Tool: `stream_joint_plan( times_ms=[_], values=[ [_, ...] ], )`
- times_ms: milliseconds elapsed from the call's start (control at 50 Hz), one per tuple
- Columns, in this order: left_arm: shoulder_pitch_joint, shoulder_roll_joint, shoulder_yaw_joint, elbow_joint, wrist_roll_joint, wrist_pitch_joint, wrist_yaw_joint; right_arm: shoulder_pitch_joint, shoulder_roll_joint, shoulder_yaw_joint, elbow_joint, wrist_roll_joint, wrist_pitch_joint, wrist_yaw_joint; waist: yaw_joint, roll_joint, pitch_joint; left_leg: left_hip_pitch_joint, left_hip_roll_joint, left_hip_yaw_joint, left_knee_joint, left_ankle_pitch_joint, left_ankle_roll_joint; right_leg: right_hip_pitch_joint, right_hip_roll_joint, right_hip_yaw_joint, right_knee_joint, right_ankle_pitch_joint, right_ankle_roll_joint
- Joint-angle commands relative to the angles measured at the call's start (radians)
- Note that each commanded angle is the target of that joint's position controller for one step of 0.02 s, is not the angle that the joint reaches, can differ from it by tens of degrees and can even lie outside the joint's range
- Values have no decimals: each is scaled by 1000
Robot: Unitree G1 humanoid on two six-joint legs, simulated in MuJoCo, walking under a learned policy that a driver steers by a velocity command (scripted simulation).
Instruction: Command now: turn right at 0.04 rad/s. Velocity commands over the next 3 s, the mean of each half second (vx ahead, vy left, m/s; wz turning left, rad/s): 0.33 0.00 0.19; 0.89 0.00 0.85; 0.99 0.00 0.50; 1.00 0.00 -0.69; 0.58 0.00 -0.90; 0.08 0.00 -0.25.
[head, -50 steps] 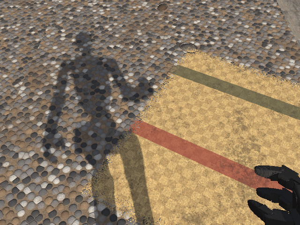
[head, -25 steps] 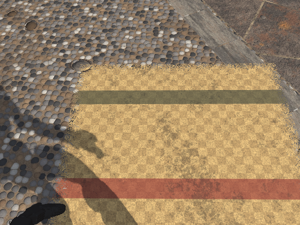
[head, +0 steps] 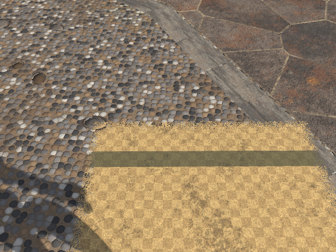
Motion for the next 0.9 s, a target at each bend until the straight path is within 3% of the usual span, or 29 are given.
stream_joint_plan(
  times_ms=[20,160,180,200,220,240,260,280,300,340,380,420,440,460,480,500,520,540,560,580,600,640,740,800,820,860,880,900],
  values=[
    [-26,93,25,-30,-5,-20,8,-11,-138,-35,-40,7,-16,-5,-13,17,-40,-50,90,-101,-159,75,37,97,-32,37,-37,116,-23],
    [-16,106,29,49,-15,-12,23,-1,-132,-37,13,13,-11,5,-16,1,-58,3,64,-67,-141,250,38,139,-44,41,-32,227,-24],
    [15,91,26,76,-17,-9,24,33,-131,-38,35,15,-7,5,-18,22,-96,23,57,-66,-173,62,47,150,-12,1,-17,66,-25],
    [12,105,33,84,-30,-9,22,57,-184,-57,44,29,1,3,-37,72,-58,33,79,-126,-224,-246,88,61,42,-66,65,-177,-28],
    [-54,118,37,56,-36,-19,16,98,-235,-75,54,40,5,-2,-67,139,22,65,191,-294,-326,-518,152,-123,50,-97,157,-273,-32],
    [-145,120,34,11,-49,-41,7,122,-277,-91,60,48,-1,-9,-93,192,116,82,335,-486,-437,-642,226,-286,-2,-89,258,-255,-48],
    [-214,126,37,-18,-58,-69,0,149,-269,-92,66,40,-19,-14,-111,175,175,101,398,-610,-480,-580,275,-402,-54,-26,354,-269,-63],
    [-209,127,41,-18,-58,-96,-8,145,-238,-86,63,36,-39,-14,-92,133,176,182,396,-617,-462,-476,279,-495,-86,6,398,-239,-72],
    [-190,120,40,-10,-55,-123,-20,141,-213,-84,57,39,-52,-14,-77,112,137,250,373,-583,-435,-379,265,-530,-102,19,393,-203,-76],
    [-190,114,38,-2,-51,-159,-36,118,-208,-90,37,54,-53,-12,-60,97,78,231,287,-444,-410,-228,219,-402,-88,-8,225,-152,-58],
    [-175,86,29,9,-49,-168,-47,90,-237,-102,14,62,-42,-14,-29,134,47,63,202,-334,-386,-161,197,-147,-23,-73,87,-98,-17],
    [-91,104,36,36,-60,-164,-45,62,-246,-107,-13,67,-34,-18,33,145,29,-110,170,-313,-341,-164,175,104,6,-103,11,43,17],
    [-13,130,49,58,-69,-158,-36,51,-221,-101,-29,64,-34,-18,76,129,8,-207,148,-304,-281,-157,150,245,6,-106,11,45,21],
    [120,164,65,86,-77,-154,-22,14,-174,-86,-57,53,-38,-15,153,108,-34,-334,101,-276,-144,-117,108,430,-26,-82,2,7,9],
    [288,243,89,111,-71,-150,-7,2,-82,-62,-85,31,-47,-5,219,-66,-143,-453,14,-164,218,-112,45,623,-198,115,-67,-185,-32],
    [328,328,94,95,-31,-148,-14,63,-20,-45,-156,51,-69,-4,159,-316,-226,-631,-38,-120,535,-266,29,697,-435,587,-221,-528,-159],
    [220,283,79,72,-14,-155,-19,69,-89,-57,-165,88,-72,-5,121,-264,-142,-740,42,-148,741,-193,38,580,-472,713,-299,-700,-206],
    [151,211,58,54,-28,-161,-19,35,-137,-68,-172,87,-69,-2,107,-188,-35,-807,89,-137,806,-100,54,506,-446,575,-297,-613,-180],
    [114,165,43,55,-28,-160,-21,42,-135,-72,-162,75,-61,2,85,-133,-4,-781,121,-128,820,-21,55,440,-397,418,-291,-457,-153],
    [81,129,31,58,-21,-155,-26,47,-123,-75,-158,66,-52,8,60,-116,31,-750,146,-136,800,39,55,371,-343,285,-299,-322,-129],
    [66,108,24,66,-14,-152,-26,61,-108,-77,-164,71,-40,20,32,-144,50,-712,168,-135,788,82,53,314,-317,185,-310,-231,-110],
    [73,95,19,76,-11,-152,-23,62,-94,-80,-174,77,-19,36,19,-125,62,-686,174,-110,802,142,41,265,-283,34,-333,-108,-98],
    [92,120,17,71,6,-149,-4,-77,-86,-78,-260,66,-4,47,19,-39,160,-701,140,-35,610,302,28,200,-250,-195,-407,82,-108],
    [147,156,23,72,-3,-142,6,-184,-69,-68,-301,67,-18,78,47,4,187,-655,123,54,400,354,75,280,-247,-293,-408,237,-77],
    [144,180,27,66,-3,-137,9,-201,-66,-66,-313,68,-23,89,35,-1,182,-590,98,97,324,344,99,296,-244,-331,-381,427,-60],
    [176,245,41,56,0,-120,24,-204,-105,-84,-328,74,-27,100,-4,-67,110,-424,2,197,283,289,130,364,-258,-367,-251,1026,-52],
    [172,278,51,47,-2,-105,32,-137,-135,-99,-321,82,-22,100,-62,-120,57,-339,-37,218,292,230,142,401,-278,-370,-138,1265,-58],
    [134,305,60,28,-5,-92,33,10,-185,-124,-291,88,-12,96,-154,-165,-22,-173,-63,212,307,159,167,388,-298,-363,44,1417,-76]
  ],
)
Next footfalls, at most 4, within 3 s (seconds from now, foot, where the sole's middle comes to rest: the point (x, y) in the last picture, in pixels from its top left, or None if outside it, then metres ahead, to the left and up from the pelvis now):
0.48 right None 0.20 -0.18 -0.77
0.94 left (132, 250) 0.53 0.17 -0.77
1.38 right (110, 158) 0.97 0.32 -0.77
1.82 left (25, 141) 1.07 0.76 -0.77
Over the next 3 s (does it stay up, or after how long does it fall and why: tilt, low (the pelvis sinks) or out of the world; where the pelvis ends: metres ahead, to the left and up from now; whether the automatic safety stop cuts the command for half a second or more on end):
stays up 1.56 0.78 0.00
